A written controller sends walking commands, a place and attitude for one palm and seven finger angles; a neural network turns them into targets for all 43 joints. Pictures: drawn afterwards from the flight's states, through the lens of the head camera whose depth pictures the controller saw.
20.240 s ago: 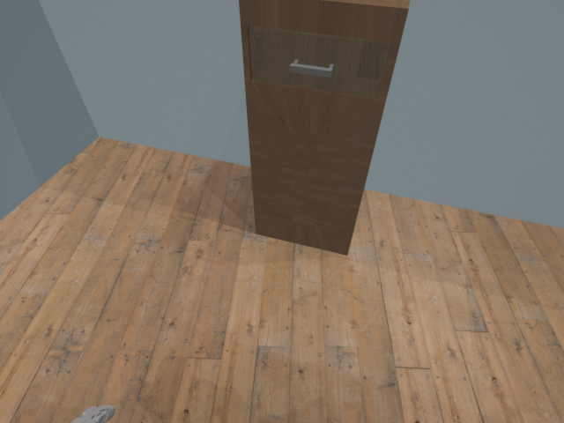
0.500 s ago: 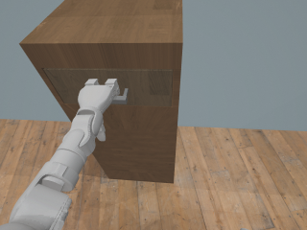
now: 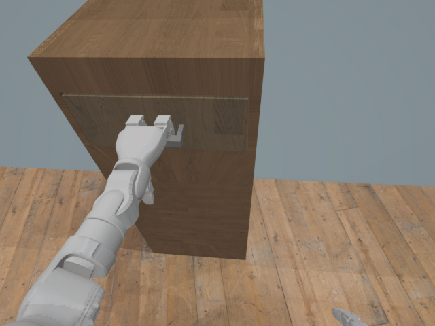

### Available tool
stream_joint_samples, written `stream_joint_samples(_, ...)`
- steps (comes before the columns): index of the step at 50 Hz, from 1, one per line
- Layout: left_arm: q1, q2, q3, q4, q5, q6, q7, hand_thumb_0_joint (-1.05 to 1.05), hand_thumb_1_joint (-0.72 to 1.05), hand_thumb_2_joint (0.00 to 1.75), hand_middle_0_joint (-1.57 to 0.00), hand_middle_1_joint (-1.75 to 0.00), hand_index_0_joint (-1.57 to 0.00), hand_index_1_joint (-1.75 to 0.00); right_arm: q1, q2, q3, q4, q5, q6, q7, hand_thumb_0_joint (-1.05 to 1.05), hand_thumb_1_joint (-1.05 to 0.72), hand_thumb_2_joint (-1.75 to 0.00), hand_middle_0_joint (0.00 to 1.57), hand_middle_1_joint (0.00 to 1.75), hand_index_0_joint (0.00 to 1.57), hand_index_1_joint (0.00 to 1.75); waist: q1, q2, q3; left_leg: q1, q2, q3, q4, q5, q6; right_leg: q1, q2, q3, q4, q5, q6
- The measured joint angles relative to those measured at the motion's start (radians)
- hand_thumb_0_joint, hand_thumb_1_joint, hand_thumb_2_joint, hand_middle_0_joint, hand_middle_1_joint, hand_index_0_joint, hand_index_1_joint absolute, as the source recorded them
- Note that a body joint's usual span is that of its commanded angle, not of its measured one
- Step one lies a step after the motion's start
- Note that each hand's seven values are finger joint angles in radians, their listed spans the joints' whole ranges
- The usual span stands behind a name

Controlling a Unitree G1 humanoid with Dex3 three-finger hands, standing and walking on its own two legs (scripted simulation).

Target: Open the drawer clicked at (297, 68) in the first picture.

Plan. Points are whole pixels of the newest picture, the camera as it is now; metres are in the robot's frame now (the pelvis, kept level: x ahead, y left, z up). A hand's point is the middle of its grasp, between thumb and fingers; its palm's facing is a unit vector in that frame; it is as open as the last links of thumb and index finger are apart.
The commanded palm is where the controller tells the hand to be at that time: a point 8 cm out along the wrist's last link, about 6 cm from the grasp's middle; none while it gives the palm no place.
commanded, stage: lower the fingers behind the handle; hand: left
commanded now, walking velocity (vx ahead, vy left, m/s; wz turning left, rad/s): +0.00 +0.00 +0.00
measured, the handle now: (156, 134) +0.49 +0.16 +0.08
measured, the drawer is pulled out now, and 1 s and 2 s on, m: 0.00 0.02 0.14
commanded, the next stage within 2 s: close the thumb around the handle in 0.12 s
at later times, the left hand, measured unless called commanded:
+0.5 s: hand (150, 163) +0.42 +0.16 +0.06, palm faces +0.01 -0.06 -1.00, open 11.8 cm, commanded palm +0.38 +0.17 +0.11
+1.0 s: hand (149, 169) +0.41 +0.16 +0.06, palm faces -0.02 -0.04 -1.00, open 5.7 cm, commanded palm +0.39 +0.17 +0.11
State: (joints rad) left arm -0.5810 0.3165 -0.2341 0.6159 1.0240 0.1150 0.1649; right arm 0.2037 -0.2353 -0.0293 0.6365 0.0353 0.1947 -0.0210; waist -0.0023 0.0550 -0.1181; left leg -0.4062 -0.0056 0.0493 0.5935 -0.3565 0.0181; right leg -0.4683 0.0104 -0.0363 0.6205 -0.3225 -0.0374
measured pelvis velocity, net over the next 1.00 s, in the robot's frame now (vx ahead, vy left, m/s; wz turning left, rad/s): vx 0.00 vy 0.00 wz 0.00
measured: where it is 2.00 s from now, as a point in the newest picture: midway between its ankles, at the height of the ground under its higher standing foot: outside the picture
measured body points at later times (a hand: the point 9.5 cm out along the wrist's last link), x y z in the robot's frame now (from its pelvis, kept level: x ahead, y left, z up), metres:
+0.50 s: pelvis +0.00 +0.01 +0.00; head +0.04 -0.02 +0.45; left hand +0.41 +0.16 +0.11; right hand +0.11 -0.25 -0.13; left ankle -0.04 +0.11 -0.73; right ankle -0.01 -0.09 -0.73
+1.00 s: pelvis +0.00 +0.00 +0.00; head +0.03 -0.03 +0.45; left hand +0.40 +0.16 +0.11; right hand +0.12 -0.25 -0.13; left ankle -0.04 +0.11 -0.73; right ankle -0.01 -0.09 -0.73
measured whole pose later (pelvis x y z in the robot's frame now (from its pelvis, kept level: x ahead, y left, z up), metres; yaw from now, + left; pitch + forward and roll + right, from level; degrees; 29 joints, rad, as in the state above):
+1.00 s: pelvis +0.00 +0.00 +0.00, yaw +0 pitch +9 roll +1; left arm -0.55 0.33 -0.23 0.62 1.03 0.06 0.18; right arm 0.21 -0.24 -0.04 0.65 0.03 0.16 -0.03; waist 0.00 0.05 -0.10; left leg -0.40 -0.01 0.05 0.58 -0.35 0.02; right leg -0.46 0.01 -0.04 0.61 -0.31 -0.04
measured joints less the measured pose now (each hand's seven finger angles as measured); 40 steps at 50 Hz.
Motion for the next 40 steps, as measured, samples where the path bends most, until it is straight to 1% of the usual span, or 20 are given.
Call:
stream_joint_samples(6, 0.011, 0.009, 0.019, -0.011, -0.001, -0.034, -0.013, 0.00, -0.48, 0.30, -0.24, -1.18, -0.25, -1.18, 0.020, 0.009, 0.003, -0.006, -0.004, -0.002, -0.004, 0.00, -0.90, -0.90, 0.20, 0.30, 0.20, 0.30, -0.003, -0.004, 0.006, 0.003, 0.000, 0.007, -0.004, 0.001, 0.002, 0.001, 0.000, 0.007, -0.003, 0.002, 0.002)
stream_joint_samples(11, 0.034, 0.013, 0.029, -0.033, 0.001, -0.060, 0.008, 0.00, -0.48, 0.30, -0.25, -1.19, -0.25, -1.18, 0.035, 0.000, -0.005, 0.004, -0.005, -0.008, -0.003, 0.01, -0.90, -0.90, 0.20, 0.30, 0.20, 0.30, -0.002, -0.005, 0.007, 0.000, 0.000, 0.010, -0.001, -0.002, 0.005, -0.001, 0.001, 0.010, -0.005, 0.004, 0.005)
stream_joint_samples(15, 0.043, 0.011, 0.029, -0.042, 0.005, -0.060, 0.027, 0.00, -0.47, 0.31, -0.26, -1.19, -0.25, -1.18, 0.038, -0.008, -0.013, 0.013, -0.005, -0.011, -0.001, 0.01, -0.90, -0.90, 0.20, 0.30, 0.20, 0.30, -0.003, -0.007, 0.008, -0.002, 0.000, 0.012, -0.002, -0.002, 0.006, -0.003, 0.001, 0.012, -0.007, 0.005, 0.007)
stream_joint_samples(18, 0.039, 0.009, 0.024, -0.031, 0.009, -0.049, 0.036, 0.00, -0.41, 0.33, -0.27, -1.20, -0.26, -1.19, 0.036, -0.012, -0.016, 0.018, -0.004, -0.013, -0.001, 0.01, -0.90, -0.90, 0.20, 0.30, 0.20, 0.30, -0.005, -0.008, 0.009, -0.003, 0.000, 0.013, -0.002, -0.002, 0.007, -0.004, 0.001, 0.013, -0.009, 0.007, 0.007)
stream_joint_samples(22, 0.040, 0.009, 0.022, -0.028, 0.008, -0.032, 0.036, 0.00, -0.27, 0.39, -0.28, -1.22, -0.28, -1.21, 0.032, -0.015, -0.020, 0.016, -0.004, -0.014, -0.001, 0.01, -0.90, -0.90, 0.20, 0.30, 0.20, 0.30, -0.010, -0.007, 0.008, -0.002, 0.000, 0.016, -0.007, 0.001, 0.008, -0.004, 0.002, 0.016, -0.013, 0.011, 0.008)
stream_joint_samples(28, 0.060, 0.004, 0.020, -0.044, 0.000, -0.011, 0.026, 0.00, 0.00, 0.51, -0.30, -1.24, -0.31, -1.24, 0.030, -0.012, -0.024, 0.012, -0.003, -0.017, 0.003, 0.01, -0.90, -0.90, 0.20, 0.30, 0.20, 0.30, -0.011, 0.001, 0.002, 0.008, 0.001, 0.017, -0.015, 0.003, 0.008, 0.006, 0.003, 0.018, -0.021, 0.013, 0.009)
stream_joint_samples(40, 0.055, 0.001, 0.008, -0.039, 0.006, -0.021, 0.020, 0.00, 0.63, 0.78, -0.35, -1.30, -0.35, -1.31, 0.014, -0.004, -0.014, 0.013, -0.004, -0.021, 0.000, 0.01, -0.90, -0.90, 0.20, 0.30, 0.20, 0.30, 0.001, -0.001, 0.010, 0.016, 0.000, 0.006, -0.017, 0.008, 0.003, 0.015, 0.001, 0.007, -0.020, 0.012, 0.003)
